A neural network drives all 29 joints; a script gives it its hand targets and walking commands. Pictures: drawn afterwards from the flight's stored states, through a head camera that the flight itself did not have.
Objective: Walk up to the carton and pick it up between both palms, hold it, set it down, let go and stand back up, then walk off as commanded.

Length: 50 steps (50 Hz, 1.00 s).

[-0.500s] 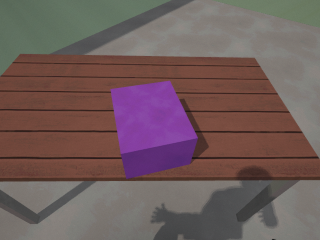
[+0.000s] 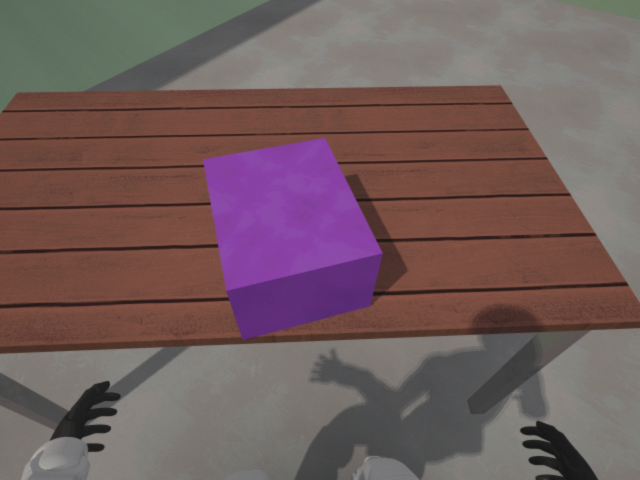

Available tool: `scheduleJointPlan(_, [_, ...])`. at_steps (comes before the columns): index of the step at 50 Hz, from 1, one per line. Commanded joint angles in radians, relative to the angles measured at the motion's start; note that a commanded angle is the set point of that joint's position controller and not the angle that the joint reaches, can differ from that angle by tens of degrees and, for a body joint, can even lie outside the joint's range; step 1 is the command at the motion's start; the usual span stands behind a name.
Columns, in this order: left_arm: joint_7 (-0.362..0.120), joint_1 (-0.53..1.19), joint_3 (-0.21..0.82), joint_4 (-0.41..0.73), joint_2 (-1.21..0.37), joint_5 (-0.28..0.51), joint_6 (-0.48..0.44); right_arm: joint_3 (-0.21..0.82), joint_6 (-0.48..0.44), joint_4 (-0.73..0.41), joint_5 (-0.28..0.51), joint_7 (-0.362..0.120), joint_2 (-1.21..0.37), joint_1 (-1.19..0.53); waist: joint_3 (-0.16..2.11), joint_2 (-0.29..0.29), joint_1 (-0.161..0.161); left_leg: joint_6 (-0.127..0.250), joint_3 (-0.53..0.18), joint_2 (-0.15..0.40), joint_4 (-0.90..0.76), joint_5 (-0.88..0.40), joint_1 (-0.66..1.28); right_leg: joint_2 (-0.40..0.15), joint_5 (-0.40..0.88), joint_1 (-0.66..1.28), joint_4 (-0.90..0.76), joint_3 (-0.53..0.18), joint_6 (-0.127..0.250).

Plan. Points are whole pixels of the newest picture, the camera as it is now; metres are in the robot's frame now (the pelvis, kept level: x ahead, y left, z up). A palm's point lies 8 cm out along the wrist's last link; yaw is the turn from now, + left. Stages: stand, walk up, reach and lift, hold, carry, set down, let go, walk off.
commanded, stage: reach and lift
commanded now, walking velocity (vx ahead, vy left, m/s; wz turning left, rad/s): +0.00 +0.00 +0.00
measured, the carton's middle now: (286, 232) +0.48 +0.04 -0.01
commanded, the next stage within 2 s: none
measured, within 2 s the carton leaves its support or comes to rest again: neither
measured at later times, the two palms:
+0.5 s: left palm (67, 473) +0.15 +0.28 -0.02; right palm (557, 451) +0.15 -0.28 -0.03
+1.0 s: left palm (99, 445) +0.17 +0.23 +0.01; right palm (549, 425) +0.18 -0.26 +0.00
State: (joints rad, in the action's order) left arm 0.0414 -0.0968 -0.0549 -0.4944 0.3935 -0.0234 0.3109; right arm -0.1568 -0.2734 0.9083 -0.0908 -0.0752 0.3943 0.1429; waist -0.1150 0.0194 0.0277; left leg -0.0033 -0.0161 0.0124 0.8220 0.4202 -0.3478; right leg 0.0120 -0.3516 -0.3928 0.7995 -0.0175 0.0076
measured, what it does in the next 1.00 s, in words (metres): stands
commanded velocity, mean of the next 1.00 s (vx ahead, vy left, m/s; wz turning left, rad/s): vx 0.00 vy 0.00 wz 0.00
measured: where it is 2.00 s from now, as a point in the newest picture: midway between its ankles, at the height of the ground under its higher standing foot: outside the picture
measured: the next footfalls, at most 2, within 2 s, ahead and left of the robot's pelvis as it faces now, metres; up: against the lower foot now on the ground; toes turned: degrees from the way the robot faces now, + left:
none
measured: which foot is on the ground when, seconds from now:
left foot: down 0.00-1.00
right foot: down 0.00-1.00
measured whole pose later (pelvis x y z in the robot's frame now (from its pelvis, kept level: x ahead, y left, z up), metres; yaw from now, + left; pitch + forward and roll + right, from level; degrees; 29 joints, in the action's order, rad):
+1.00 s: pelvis -0.01 -0.02 +0.03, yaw +0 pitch -3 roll +1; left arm 0.13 -0.21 -0.05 -0.39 0.21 0.04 -0.06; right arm -0.01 -0.28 0.62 0.19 -0.17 0.31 0.17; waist 0.01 -0.01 -0.02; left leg -0.03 -0.01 0.02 0.49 0.22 -0.22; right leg 0.05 -0.27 -0.21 0.53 -0.02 0.01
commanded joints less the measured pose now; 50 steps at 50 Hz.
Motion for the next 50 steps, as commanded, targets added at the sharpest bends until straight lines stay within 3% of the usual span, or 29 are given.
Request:
scheduleJointPlan(1, [0.024,-0.052,-0.097,0.164,0.095,-0.024,-0.043,-0.012,-0.081,-0.231,0.103,-0.003,0.154,0.041,0.28,-0.1,-0.057,0.013,0.053,-0.011,-0.308,-0.377,0.091,0.011,0.453,0.345,-0.261,0.03,0.003])
scheduleJointPlan(3, [0.02,-0.056,-0.104,0.129,0.096,-0.027,-0.052,0.018,-0.07,-0.233,0.112,-0.004,0.138,0.03,0.22,-0.117,-0.077,0.011,0.051,-0.029,-0.333,-0.368,0.083,0.01,0.487,0.364,-0.286,0.018,-0.003])
scheduleJointPlan(6, [0.012,-0.044,-0.126,0.07,0.107,-0.038,-0.065,0.045,-0.037,-0.262,0.099,-0.003,0.107,0.027,0.137,-0.179,-0.105,0.03,0.077,-0.04,-0.367,-0.243,0.008,-0.002,0.343,0.371,-0.327,-0.031,-0.019])
scheduleJointPlan(7, [0.009,-0.004,-0.109,0.093,0.103,-0.023,-0.069,0.019,-0.03,-0.257,0.097,-0.001,0.127,0.021,0.134,-0.158,-0.073,0.028,0.074,-0.038,-0.383,-0.214,0.016,0.002,0.297,0.369,-0.33,-0.015,-0.017])
scheduleJointPlan(8, [0.011,-0.034,-0.125,0.065,0.109,-0.024,-0.078,0.037,-0.027,-0.291,0.092,-0.001,0.105,0.033,0.125,-0.186,-0.099,0.034,0.084,-0.039,-0.388,-0.191,0.011,-0.006,0.24,0.362,-0.357,-0.046,-0.02])
scheduleJointPlan(9, [0.008,-0.004,-0.108,0.089,0.098,-0.012,-0.08,0.02,-0.022,-0.294,0.09,0.003,0.108,0.031,0.125,-0.157,-0.086,0.028,0.083,-0.035,-0.402,-0.196,0.025,-0.007,0.223,0.357,-0.367,-0.033,-0.022])
scheduleJointPlan(12, [0.009,-0.009,-0.116,0.126,0.086,0.015,-0.109,0.021,-0.018,-0.363,0.084,0.009,0.073,0.04,0.16,-0.21,-0.08,0.037,0.093,-0.04,-0.398,-0.181,0.023,-0.026,0.166,0.356,-0.39,-0.046,-0.025])
scheduleJointPlan(15, [0.015,0.006,-0.094,0.182,0.058,0.044,-0.137,0.034,-0.017,-0.408,0.107,0.006,0.047,0.045,0.162,-0.228,-0.061,0.028,0.075,-0.058,-0.352,-0.187,0.191,-0.075,-0.01,0.161,-0.456,-0.062,0.011])
scheduleJointPlan(18, [0.026,0.047,-0.083,0.261,0.052,0.076,-0.155,0.036,-0.015,-0.44,0.118,0.003,0.036,0.024,0.168,-0.198,-0.057,0.019,0.059,-0.068,-0.305,-0.221,0.364,-0.129,-0.173,-0.035,-0.525,-0.074,0.049])
scheduleJointPlan(21, [0.052,0.057,-0.058,0.335,0.022,0.076,-0.161,0.04,0.012,-0.44,0.152,-0.017,0.02,0.035,0.162,-0.117,-0.046,0.004,0.019,-0.071,-0.286,-0.178,0.477,-0.16,-0.249,-0.164,-0.544,-0.07,0.097])
scheduleJointPlan(22, [0.054,0.08,-0.051,0.338,0.008,0.079,-0.158,0.047,0.021,-0.462,0.158,-0.021,0.032,0.011,0.169,-0.142,-0.047,0.006,0.009,-0.074,-0.272,-0.174,0.518,-0.175,-0.324,-0.225,-0.568,-0.085,0.108])
scheduleJointPlan(24, [0.067,0.095,-0.022,0.379,-0.013,0.075,-0.162,0.013,0.033,-0.487,0.18,-0.032,0.059,-0.004,0.165,-0.073,-0.027,0.007,-0.008,-0.049,-0.33,-0.084,0.454,-0.143,-0.257,-0.147,-0.533,-0.044,0.103])
scheduleJointPlan(25, [0.074,0.088,0.01,0.386,-0.054,0.079,-0.164,0.001,0.034,-0.49,0.193,-0.043,0.076,-0.029,0.183,-0.042,-0.014,0.02,-0.032,-0.013,-0.369,0.008,0.373,-0.097,-0.19,-0.091,-0.475,0.001,0.092])
scheduleJointPlan(26, [0.09,0.08,0.01,0.377,-0.068,0.057,-0.176,-0.016,0.032,-0.487,0.189,-0.058,0.111,-0.031,0.178,0.043,-0.019,0.04,-0.035,0.031,-0.452,0.141,0.186,-0.048,-0.103,0.086,-0.398,0.044,0.066])
scheduleJointPlan(28, [0.108,0.053,0.058,0.291,-0.147,0.012,-0.211,-0.067,0.028,-0.477,0.171,-0.08,0.204,-0.063,0.16,0.225,-0.018,0.12,-0.045,0.174,-0.755,0.473,-0.479,0.15,0.181,0.713,-0.146,0.139,-0.067])
scheduleJointPlan(29, [0.107,0.046,0.04,0.294,-0.16,-0.013,-0.236,-0.057,0.019,-0.479,0.197,-0.087,0.231,-0.094,0.176,0.28,-0.034,0.145,-0.051,0.213,-0.789,0.488,-0.673,0.167,0.285,0.881,-0.071,0.124,-0.082])
scheduleJointPlan(30, [0.101,0.026,0.042,0.262,-0.187,-0.026,-0.25,-0.055,0.016,-0.46,0.218,-0.09,0.243,-0.093,0.163,0.243,-0.026,0.157,-0.047,0.226,-0.794,0.47,-0.728,0.184,0.324,0.948,-0.056,0.112,-0.096])
scheduleJointPlan(31, [0.1,0.011,0.038,0.239,-0.197,-0.03,-0.244,-0.045,0.022,-0.434,0.232,-0.1,0.239,-0.112,0.153,0.251,-0.029,0.157,-0.043,0.221,-0.786,0.488,-0.748,0.174,0.299,0.952,-0.065,0.091,-0.092])
scheduleJointPlan(32, [0.092,0.007,0.029,0.214,-0.183,-0.029,-0.247,-0.031,0.015,-0.442,0.244,-0.102,0.232,-0.126,0.128,0.21,-0.034,0.135,-0.011,0.187,-0.738,0.411,-0.688,0.136,0.27,0.887,-0.117,0.064,-0.077])
scheduleJointPlan(33, [0.095,0.016,0.012,0.225,-0.168,-0.012,-0.244,-0.015,0.018,-0.459,0.246,-0.102,0.21,-0.133,0.132,0.146,-0.04,0.119,0.014,0.157,-0.685,0.379,-0.614,0.104,0.168,0.802,-0.169,0.024,-0.067])
scheduleJointPlan(34, [0.093,0.019,-0.012,0.212,-0.14,0.016,-0.254,0.011,0.012,-0.46,0.248,-0.1,0.184,-0.142,0.13,0.041,-0.05,0.08,0.078,0.092,-0.603,0.17,-0.438,0.041,0.062,0.641,-0.278,-0.026,-0.046])
scheduleJointPlan(35, [0.099,0.061,-0.011,0.281,-0.117,0.04,-0.256,0.042,0.022,-0.479,0.252,-0.102,0.116,-0.157,0.111,-0.032,-0.056,0.035,0.099,0.026,-0.526,0.033,-0.213,-0.022,-0.061,0.408,-0.386,-0.071,-0.019])
scheduleJointPlan(36, [0.099,0.048,-0.008,0.264,-0.109,0.083,-0.267,0.068,0.017,-0.513,0.257,-0.094,0.062,-0.157,0.114,-0.151,-0.058,0.014,0.099,-0.024,-0.48,-0.123,0.004,-0.078,-0.077,0.232,-0.477,-0.119,-0.028])
scheduleJointPlan(38, [0.096,-0.014,-0.029,0.262,-0.125,0.073,-0.275,0.108,0.011,-0.514,0.301,-0.086,0.054,-0.069,0.135,-0.173,-0.058,0.008,0.082,-0.033,-0.469,-0.219,0.174,-0.078,0.08,0.176,-0.511,-0.092,-0.035])
scheduleJointPlan(39, [0.099,-0.028,-0.038,0.278,-0.132,0.071,-0.298,0.122,-0.004,-0.559,0.299,-0.084,0.056,-0.083,0.168,-0.163,-0.09,0.01,0.089,-0.029,-0.488,-0.264,0.145,-0.059,0.177,0.234,-0.491,-0.081,-0.043])
scheduleJointPlan(41, [0.098,-0.08,-0.005,0.314,-0.156,0.084,-0.334,0.111,-0.028,-0.566,0.314,-0.081,0.05,-0.023,0.195,-0.155,-0.071,0.012,0.081,-0.028,-0.493,-0.28,0.196,-0.048,0.27,0.259,-0.476,-0.046,-0.05])
scheduleJointPlan(45, [0.107,-0.103,0.013,0.377,-0.162,0.102,-0.412,0.127,-0.073,-0.61,0.341,-0.075,0.068,0.021,0.259,-0.16,-0.062,0.011,0.079,-0.032,-0.494,-0.327,0.231,-0.031,0.315,0.273,-0.464,-0.021,-0.047])
scheduleJointPlan(47, [0.112,-0.086,0.045,0.403,-0.18,0.122,-0.434,0.112,-0.083,-0.588,0.345,-0.08,0.082,0.002,0.246,-0.151,-0.054,0.008,0.064,-0.017,-0.5,-0.295,0.267,-0.017,0.217,0.198,-0.476,-0.008,-0.03])
scheduleJointPlan(50, [0.119,-0.114,0.066,0.414,-0.205,0.129,-0.461,0.135,-0.095,-0.588,0.377,-0.09,0.07,0.024,0.231,-0.126,-0.058,0.001,0.066,-0.014,-0.496,-0.287,0.272,-0.027,0.202,0.186,-0.488,-0.021,-0.025])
